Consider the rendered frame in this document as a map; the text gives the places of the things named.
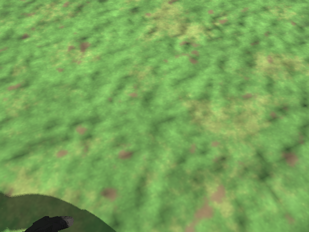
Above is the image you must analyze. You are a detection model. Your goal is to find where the left robot hand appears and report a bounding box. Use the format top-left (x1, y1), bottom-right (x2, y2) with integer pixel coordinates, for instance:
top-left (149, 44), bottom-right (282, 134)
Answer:
top-left (22, 216), bottom-right (74, 232)

